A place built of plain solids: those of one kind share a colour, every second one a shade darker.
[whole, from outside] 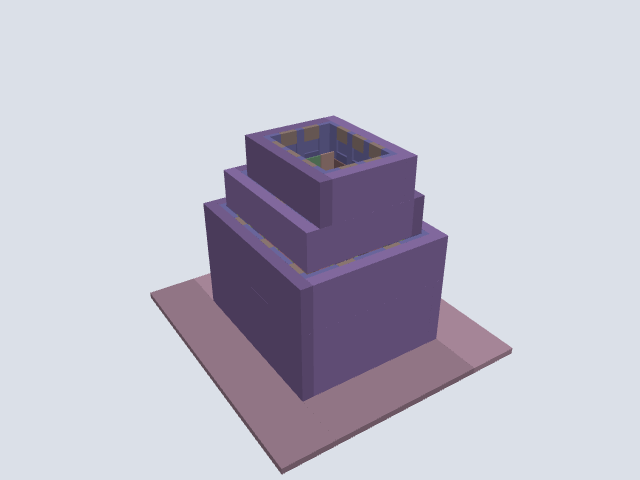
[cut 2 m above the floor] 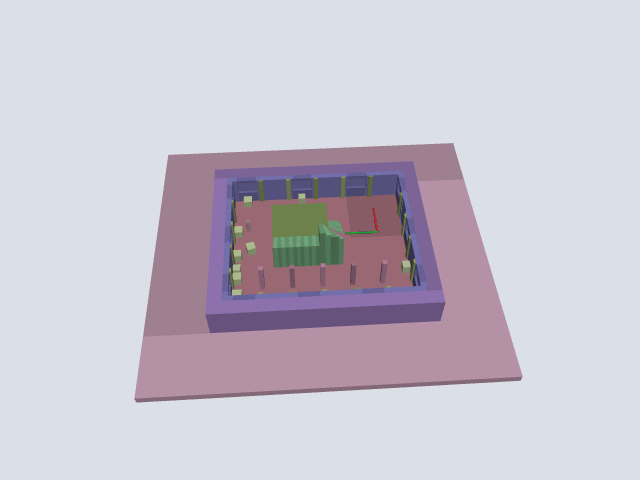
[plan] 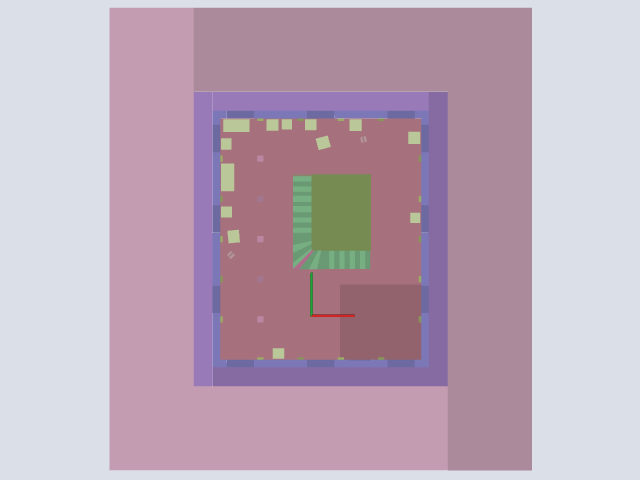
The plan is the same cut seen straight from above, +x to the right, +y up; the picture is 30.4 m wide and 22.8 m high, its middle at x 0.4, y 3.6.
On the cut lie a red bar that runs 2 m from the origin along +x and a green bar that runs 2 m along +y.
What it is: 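A castle tower; a broad house of two floors, an attic in its roof, a lookout on its ridge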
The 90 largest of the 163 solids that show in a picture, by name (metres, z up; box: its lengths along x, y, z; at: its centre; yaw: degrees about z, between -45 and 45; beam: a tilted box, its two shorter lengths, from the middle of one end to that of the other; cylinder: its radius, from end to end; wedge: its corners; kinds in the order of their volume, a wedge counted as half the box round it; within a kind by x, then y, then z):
{
 "wall_fill_storey_1": {"box": [0.9, 13.98, 5.95], "at": [-5.15, 3.65, 2.48]},
 "wall_fill_storey_2": {"box": [0.9, 13.98, 3.59], "at": [-5.15, 3.65, 7.25]},
 "wall_fill_storey_3": {"box": [0.9, 11.35, 2.91], "at": [-3.84, 3.65, 10.5]},
 "wall_fill_storey_4": {"box": [0.9, 9.44, 3.1], "at": [-2.88, 4.6, 13.5]},
 "wall_fill_storey_5": {"box": [10.27, 0.9, 5.95], "at": [0.43, -2.89, 2.48]},
 "wall_fill_storey_6": {"box": [10.27, 0.9, 3.59], "at": [0.43, -2.89, 7.25]},
 "wall_fill_storey_7": {"box": [7.64, 0.9, 2.91], "at": [0.43, -1.58, 10.5]},
 "wall_fill_storey_8": {"box": [5.73, 0.9, 3.1], "at": [0.43, 0.33, 13.5]},
 "wall_fill_storey_9": {"box": [7.64, 0.9, 2.91], "at": [0.43, 8.87, 10.5]},
 "wall_fill_storey_10": {"box": [5.73, 0.9, 3.1], "at": [0.43, 8.87, 13.5]},
 "wall_fill_storey_11": {"box": [10.27, 0.9, 5.95], "at": [0.43, 10.19, 2.48]},
 "wall_fill_storey_12": {"box": [10.27, 0.9, 3.59], "at": [0.43, 10.19, 7.25]},
 "wall_fill_storey_13": {"box": [0.9, 9.44, 3.1], "at": [3.75, 4.6, 13.5]},
 "wall_fill_storey_14": {"box": [0.9, 11.35, 2.91], "at": [4.7, 3.65, 10.5]},
 "wall_fill_storey_15": {"box": [0.9, 13.98, 5.95], "at": [6.02, 3.65, 2.48]},
 "wall_fill_storey_16": {"box": [0.9, 13.98, 3.59], "at": [6.02, 3.65, 7.25]},
 "ground_garden_1": {"box": [4.0, 21.98, 0.5], "at": [-7.6, 3.65, -0.27]},
 "ground_garden_2": {"box": [12.07, 4.0, 0.5], "at": [0.43, -5.34, -0.27]},
 "ground_garden_3": {"box": [12.07, 4.0, 0.5], "at": [0.43, 12.64, -0.27]},
 "ground_garden_4": {"box": [4.0, 21.98, 0.5], "at": [8.47, 3.65, -0.27]},
 "wall_storey_1": {"box": [0.36, 2.58, 5.6], "at": [-4.52, -1.16, 2.65]},
 "wall_storey_2": {"box": [0.36, 1.3, 2.1], "at": [-4.52, 0.78, 2.85]},
 "wall_storey_3": {"box": [0.36, 2.52, 5.6], "at": [-4.52, 2.69, 2.65]},
 "wall_storey_4": {"box": [0.36, 1.3, 2.1], "at": [-4.52, 4.6, 2.85]},
 "wall_storey_5": {"box": [0.36, 2.52, 5.6], "at": [-4.52, 6.51, 2.65]},
 "wall_storey_6": {"box": [0.36, 1.3, 2.1], "at": [-4.52, 8.42, 2.85]},
 "wall_storey_7": {"box": [0.36, 0.67, 5.6], "at": [-4.52, 9.4, 2.65]},
 "wall_storey_8": {"box": [0.67, 0.36, 5.6], "at": [-4.37, -2.26, 2.65]},
 "wall_storey_9": {"box": [0.67, 0.36, 5.6], "at": [-4.37, 9.56, 2.65]},
 "wall_storey_10": {"box": [2.58, 0.36, 3.59], "at": [-3.41, 9.56, 7.25]},
 "wall_storey_11": {"box": [1.3, 0.36, 2.1], "at": [-3.39, -2.26, 2.85]},
 "wall_storey_12": {"box": [1.3, 0.36, 2.1], "at": [-3.39, 9.56, 2.85]},
 "wall_storey_13": {"box": [0.36, 1.26, 3.1], "at": [-2.25, 1.41, 13.5]},
 "wall_storey_14": {"box": [0.36, 1.26, 3.1], "at": [-2.25, 7.79, 13.5]},
 "wall_storey_15": {"box": [1.26, 0.36, 3.1], "at": [-1.8, 0.96, 13.5]},
 "wall_storey_16": {"box": [2.52, 0.36, 5.6], "at": [-1.48, -2.26, 2.65]},
 "wall_storey_17": {"box": [2.52, 0.36, 5.6], "at": [-1.48, 9.56, 2.65]},
 "wall_storey_18": {"box": [1.3, 0.36, 2.1], "at": [0.43, -2.26, 2.85]},
 "wall_storey_19": {"box": [0.61, 0.36, 3.1], "at": [0.43, 0.96, 13.5]},
 "wall_storey_20": {"box": [1.3, 0.36, 2.1], "at": [0.43, 9.56, 2.85]},
 "wall_storey_21": {"box": [2.52, 0.36, 3.59], "at": [0.43, 9.56, 7.25]},
 "wall_storey_22": {"box": [0.66, 0.36, 5.6], "at": [1.41, -2.26, 2.65]},
 "wall_storey_23": {"box": [1.2, 0.32, 2.1], "at": [2.34, -2.29, 1.05]},
 "wall_storey_24": {"box": [2.52, 0.36, 5.6], "at": [2.34, 9.56, 2.65]},
 "wall_storey_25": {"box": [1.26, 0.36, 3.1], "at": [2.67, 0.96, 13.5]},
 "wall_storey_26": {"box": [0.36, 1.26, 3.1], "at": [3.12, 7.79, 13.5]},
 "wall_storey_27": {"box": [0.66, 0.36, 5.6], "at": [3.27, -2.26, 2.65]},
 "wall_storey_28": {"box": [0.36, 5.08, 2.91], "at": [4.07, 1.41, 10.5]},
 "wall_storey_29": {"box": [1.3, 0.36, 2.1], "at": [4.25, -2.26, 2.85]},
 "wall_storey_30": {"box": [1.3, 0.36, 2.1], "at": [4.25, 9.56, 2.85]},
 "wall_storey_31": {"box": [2.58, 0.36, 3.59], "at": [4.28, 9.56, 7.25]},
 "wall_storey_32": {"box": [0.67, 0.36, 5.6], "at": [5.24, -2.26, 2.65]},
 "wall_storey_33": {"box": [0.67, 0.36, 5.6], "at": [5.24, 9.56, 2.65]},
 "wall_storey_34": {"box": [0.36, 2.58, 5.6], "at": [5.39, -1.16, 2.65]},
 "wall_storey_35": {"box": [0.36, 2.58, 3.59], "at": [5.39, -1.16, 7.25]},
 "wall_storey_36": {"box": [0.36, 1.3, 2.1], "at": [5.39, 0.78, 2.85]},
 "wall_storey_37": {"box": [0.36, 2.52, 5.6], "at": [5.39, 2.69, 2.65]},
 "wall_storey_38": {"box": [0.36, 2.52, 3.59], "at": [5.39, 2.69, 7.25]},
 "wall_storey_39": {"box": [0.36, 1.3, 2.1], "at": [5.39, 4.6, 2.85]},
 "wall_storey_40": {"box": [0.36, 2.52, 5.6], "at": [5.39, 6.51, 2.65]},
 "wall_storey_41": {"box": [0.36, 2.52, 3.59], "at": [5.39, 6.51, 7.25]},
 "wall_storey_42": {"box": [0.36, 1.3, 2.1], "at": [5.39, 8.42, 2.85]},
 "wall_storey_43": {"box": [0.36, 0.67, 5.6], "at": [5.39, 9.4, 2.65]},
 "floor_storey_1": {"box": [3.68, 3.57, 0.55], "at": [-2.5, -0.3, -0.28]},
 "floor_storey_2": {"box": [2.02, 3.57, 0.55], "at": [0.34, -0.3, -0.28]},
 "floor_storey_3": {"box": [9.55, 7.9, 0.55], "at": [0.43, 5.43, -0.28]},
 "floor_storey_4": {"box": [3.87, 3.57, 0.55], "at": [3.28, -0.3, -0.28]},
 "store_1": {"box": [2.83, 3.63, 5.45], "at": [1.41, 4.91, 2.73]},
 "step_1": {"wedge": [[-0.89, 2.22, -0.05], [-0.89, 2.22, 2.59], [-0.89, 2.59, -0.05], [-0.89, 2.59, 2.59], [0.0, 3.1, -0.05], [0.0, 3.1, 2.59], [0.0, 3.3, -0.05], [0.0, 3.3, 2.59]]},
 "step_2": {"wedge": [[-0.89, 2.52, -0.05], [-0.89, 2.52, 2.79], [-0.89, 3.05, -0.05], [-0.89, 3.05, 2.79], [0.0, 3.22, -0.05], [0.0, 3.22, 2.79], [0.0, 3.47, -0.05], [0.0, 3.47, 2.79]]},
 "step_3": {"wedge": [[-0.89, 2.98, -0.05], [-0.89, 2.98, 2.99], [-0.89, 3.42, -0.05], [-0.89, 3.42, 2.99], [0.0, 3.41, -0.05], [0.0, 3.41, 2.99], [0.0, 3.62, -0.05], [0.0, 3.62, 2.99]]},
 "step_4": {"wedge": [[-0.66, 2.22, -0.05], [-0.66, 2.22, 2.39], [-0.12, 2.22, -0.05], [-0.12, 2.22, 2.39], [0.04, 3.1, -0.05], [0.04, 3.1, 2.39], [0.31, 3.1, -0.05], [0.31, 3.1, 2.39]]},
 "step_5": {"box": [0.88, 0.3, 3.44], "at": [-0.45, 3.85, 1.67]},
 "step_6": {"box": [0.88, 0.3, 3.64], "at": [-0.45, 4.09, 1.77]},
 "step_7": {"box": [0.88, 0.3, 3.84], "at": [-0.45, 4.34, 1.87]},
 "step_8": {"box": [0.88, 0.3, 4.04], "at": [-0.45, 4.58, 1.97]},
 "step_9": {"box": [0.88, 0.3, 4.24], "at": [-0.45, 4.82, 2.07]},
 "step_10": {"box": [0.88, 0.3, 4.44], "at": [-0.45, 5.07, 2.17]},
 "step_11": {"box": [0.88, 0.3, 4.64], "at": [-0.45, 5.31, 2.27]},
 "step_12": {"box": [0.88, 0.3, 4.84], "at": [-0.45, 5.56, 2.37]},
 "step_13": {"box": [0.88, 0.3, 5.04], "at": [-0.45, 5.8, 2.47]},
 "step_14": {"box": [0.88, 0.3, 5.23], "at": [-0.45, 6.04, 2.57]},
 "step_15": {"box": [0.88, 0.3, 5.43], "at": [-0.45, 6.29, 2.67]},
 "step_16": {"box": [0.88, 0.3, 5.63], "at": [-0.45, 6.53, 2.77]},
 "wall_head_storey_1": {"box": [1.3, 0.36, 1.46], "at": [-1.48, 9.56, 8.31]},
 "wall_head_storey_2": {"box": [1.3, 0.36, 1.46], "at": [2.34, 9.56, 8.31]},
 "wall_head_storey_3": {"box": [0.36, 1.3, 1.46], "at": [5.39, 0.78, 8.31]},
 "wall_head_storey_4": {"box": [0.36, 1.3, 1.46], "at": [5.39, 4.6, 8.31]},
 "wall_head_storey_5": {"box": [0.36, 1.3, 1.46], "at": [5.39, 8.42, 8.31]},
 "step_w1t04a_1": {"wedge": [[-0.89, 2.22, -0.05], [-0.89, 2.22, 2.59], [-0.59, 2.22, -0.05], [-0.59, 2.22, 2.59], [0.0, 3.1, -0.05], [0.0, 3.1, 2.59], [0.12, 3.1, -0.05], [0.12, 3.1, 2.59]]}
}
